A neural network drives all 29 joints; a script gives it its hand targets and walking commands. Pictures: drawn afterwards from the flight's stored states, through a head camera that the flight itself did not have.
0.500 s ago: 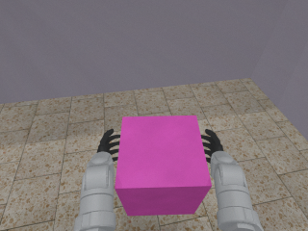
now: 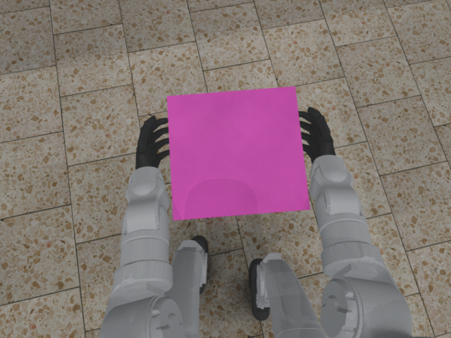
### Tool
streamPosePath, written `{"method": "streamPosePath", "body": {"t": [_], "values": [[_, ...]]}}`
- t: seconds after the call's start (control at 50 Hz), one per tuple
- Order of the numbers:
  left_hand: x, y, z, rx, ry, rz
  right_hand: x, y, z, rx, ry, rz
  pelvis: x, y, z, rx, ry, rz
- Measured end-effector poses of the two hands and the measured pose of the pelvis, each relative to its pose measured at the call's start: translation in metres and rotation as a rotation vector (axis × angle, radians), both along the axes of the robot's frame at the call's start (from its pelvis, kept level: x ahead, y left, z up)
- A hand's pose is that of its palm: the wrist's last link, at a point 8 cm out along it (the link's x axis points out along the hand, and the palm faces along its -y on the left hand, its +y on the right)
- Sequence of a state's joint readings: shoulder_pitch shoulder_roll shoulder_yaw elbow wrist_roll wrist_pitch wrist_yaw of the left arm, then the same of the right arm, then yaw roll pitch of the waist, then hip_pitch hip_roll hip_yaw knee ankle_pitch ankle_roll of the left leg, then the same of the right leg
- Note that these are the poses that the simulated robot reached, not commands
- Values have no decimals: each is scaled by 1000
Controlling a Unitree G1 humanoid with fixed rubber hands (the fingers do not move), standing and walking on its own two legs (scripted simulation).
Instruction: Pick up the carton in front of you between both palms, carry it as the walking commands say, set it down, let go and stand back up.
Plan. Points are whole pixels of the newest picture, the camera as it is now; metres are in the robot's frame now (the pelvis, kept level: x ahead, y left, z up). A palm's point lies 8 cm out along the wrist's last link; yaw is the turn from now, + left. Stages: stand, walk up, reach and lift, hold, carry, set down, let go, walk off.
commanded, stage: set down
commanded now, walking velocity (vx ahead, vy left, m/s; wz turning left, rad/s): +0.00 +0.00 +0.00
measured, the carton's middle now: (234, 163) +0.41 +0.02 -0.16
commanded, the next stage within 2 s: none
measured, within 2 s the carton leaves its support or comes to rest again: neither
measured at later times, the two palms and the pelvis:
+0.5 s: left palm (156, 162) +0.42 +0.19 -0.21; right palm (288, 146) +0.47 -0.10 -0.21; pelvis -0.01 -0.01 -0.13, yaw -1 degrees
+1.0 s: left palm (163, 169) +0.43 +0.21 -0.37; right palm (267, 149) +0.51 -0.08 -0.37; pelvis -0.04 -0.01 -0.24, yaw -1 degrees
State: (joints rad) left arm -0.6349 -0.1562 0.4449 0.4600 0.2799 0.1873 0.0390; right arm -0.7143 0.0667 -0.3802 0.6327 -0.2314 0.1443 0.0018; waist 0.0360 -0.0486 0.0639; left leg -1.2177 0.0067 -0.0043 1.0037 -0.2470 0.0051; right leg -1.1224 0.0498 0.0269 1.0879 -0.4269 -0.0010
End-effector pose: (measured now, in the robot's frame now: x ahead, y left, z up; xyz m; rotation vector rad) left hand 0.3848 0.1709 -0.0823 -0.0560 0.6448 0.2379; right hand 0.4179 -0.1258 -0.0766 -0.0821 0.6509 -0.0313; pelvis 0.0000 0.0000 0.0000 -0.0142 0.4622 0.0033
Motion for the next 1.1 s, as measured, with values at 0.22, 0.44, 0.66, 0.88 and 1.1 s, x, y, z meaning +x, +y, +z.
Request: {"method": "streamPosePath", "body": {"t": [0.22,0.44,0.66,0.88,1.1], "values": [[21,6,-47,-25,-1,50,31,7,-48,45,6,4,1,-8,-58,1,188,-7],[30,16,-109,2,33,66,48,18,-114,40,38,43,-7,-13,-109,2,306,-13],[38,24,-184,2,31,93,64,28,-190,36,37,74,-23,-13,-168,4,361,-26],[46,32,-252,3,50,118,82,38,-256,18,53,112,-36,-11,-217,12,368,-33],[58,41,-316,23,86,122,97,48,-327,-3,82,156,-42,-11,-259,24,356,-36]]}}
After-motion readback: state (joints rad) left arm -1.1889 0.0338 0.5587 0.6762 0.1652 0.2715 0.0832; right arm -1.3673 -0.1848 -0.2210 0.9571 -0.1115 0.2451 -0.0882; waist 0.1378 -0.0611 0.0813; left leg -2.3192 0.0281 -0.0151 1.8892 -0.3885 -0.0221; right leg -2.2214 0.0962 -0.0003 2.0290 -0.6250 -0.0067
